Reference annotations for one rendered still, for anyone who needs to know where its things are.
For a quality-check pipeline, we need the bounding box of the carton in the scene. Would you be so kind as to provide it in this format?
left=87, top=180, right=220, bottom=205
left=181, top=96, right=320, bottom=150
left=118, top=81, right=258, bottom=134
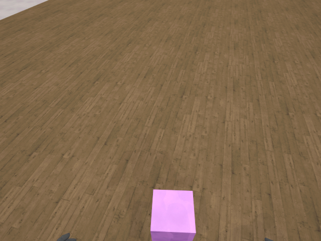
left=150, top=189, right=196, bottom=241

